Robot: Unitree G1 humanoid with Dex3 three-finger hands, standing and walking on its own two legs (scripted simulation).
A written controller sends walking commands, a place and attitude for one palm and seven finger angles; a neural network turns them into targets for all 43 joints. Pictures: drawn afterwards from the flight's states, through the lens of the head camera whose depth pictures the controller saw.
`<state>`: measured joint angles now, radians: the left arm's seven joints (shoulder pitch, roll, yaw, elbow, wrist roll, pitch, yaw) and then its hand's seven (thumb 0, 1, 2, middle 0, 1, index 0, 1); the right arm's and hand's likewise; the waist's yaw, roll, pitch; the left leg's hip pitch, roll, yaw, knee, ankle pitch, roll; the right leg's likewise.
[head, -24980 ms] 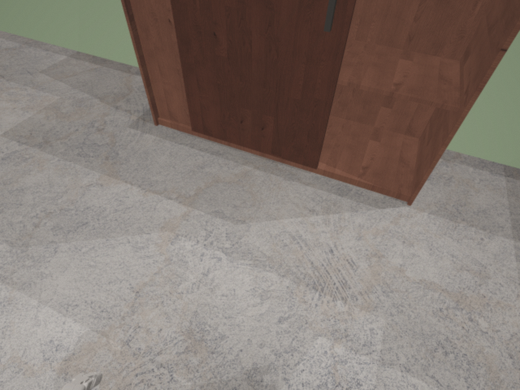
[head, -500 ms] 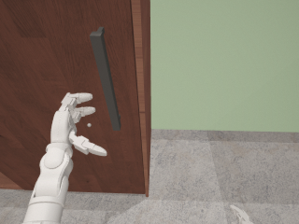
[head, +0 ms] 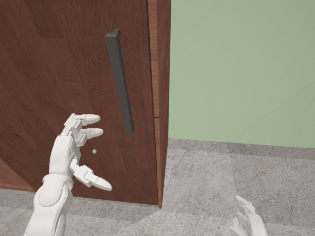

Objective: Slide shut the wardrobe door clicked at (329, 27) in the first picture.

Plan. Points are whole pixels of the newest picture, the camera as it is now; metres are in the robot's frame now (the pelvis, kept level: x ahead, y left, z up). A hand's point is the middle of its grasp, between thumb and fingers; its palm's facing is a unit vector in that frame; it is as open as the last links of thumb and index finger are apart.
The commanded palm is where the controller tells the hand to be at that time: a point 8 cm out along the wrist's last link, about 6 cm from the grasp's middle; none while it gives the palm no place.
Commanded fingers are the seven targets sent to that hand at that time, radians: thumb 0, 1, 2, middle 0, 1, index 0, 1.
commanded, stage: draw the hand back to the body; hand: left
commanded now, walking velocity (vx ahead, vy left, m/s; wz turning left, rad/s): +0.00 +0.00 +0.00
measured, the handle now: (124, 89) +0.44 +0.14 +0.17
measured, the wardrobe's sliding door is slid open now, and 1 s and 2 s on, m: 0.00 0.00 0.00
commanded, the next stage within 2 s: step back with the hand held close in 1.58 s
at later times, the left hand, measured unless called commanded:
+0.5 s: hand (75, 154) +0.24 +0.20 +0.14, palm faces +0.11 -0.99 -0.05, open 14.6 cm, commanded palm +0.20 +0.26 +0.16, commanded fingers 0.00 -0.33 0.31 -0.24 -1.02 -0.24 -1.02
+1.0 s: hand (45, 155) +0.22 +0.25 +0.16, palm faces +0.40 -0.85 -0.34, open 10.8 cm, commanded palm +0.17 +0.29 +0.17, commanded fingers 0.00 0.57 0.74 -0.21 -0.49 -0.21 -0.49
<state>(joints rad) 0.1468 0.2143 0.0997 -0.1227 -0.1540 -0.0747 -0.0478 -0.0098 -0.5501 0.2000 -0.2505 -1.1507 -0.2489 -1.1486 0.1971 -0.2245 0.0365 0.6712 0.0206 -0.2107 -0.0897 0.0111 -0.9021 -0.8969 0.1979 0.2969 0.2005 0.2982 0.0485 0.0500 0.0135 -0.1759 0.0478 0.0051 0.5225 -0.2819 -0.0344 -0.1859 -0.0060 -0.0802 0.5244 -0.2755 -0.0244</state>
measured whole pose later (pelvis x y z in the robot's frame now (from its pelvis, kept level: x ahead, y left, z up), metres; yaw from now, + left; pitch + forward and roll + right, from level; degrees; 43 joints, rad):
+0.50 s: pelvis +0.01 +0.00 +0.00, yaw +0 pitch -5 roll +0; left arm 0.22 0.25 0.22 -0.25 -0.28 0.13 -0.16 -0.01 -0.53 0.21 -0.25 -1.14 -0.25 -1.14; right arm 0.20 -0.25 0.05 0.67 0.05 -0.24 -0.12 0.01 -0.90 -0.90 0.20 0.30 0.20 0.30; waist 0.06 0.06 0.01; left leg -0.12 0.05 0.00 0.50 -0.28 -0.03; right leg -0.13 -0.01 -0.08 0.48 -0.27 -0.02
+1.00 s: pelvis +0.01 +0.02 +0.01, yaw -1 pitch -6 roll +0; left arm 0.42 0.31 0.26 -0.38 -0.06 -0.08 0.13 0.00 0.23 0.58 -0.23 -0.69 -0.23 -0.69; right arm 0.20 -0.22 0.01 0.69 -0.02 -0.16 -0.09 0.01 -0.90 -0.90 0.20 0.30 0.20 0.30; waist 0.06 0.06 0.04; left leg -0.05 0.04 0.04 0.40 -0.25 -0.02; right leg -0.06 -0.01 -0.05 0.37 -0.21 0.00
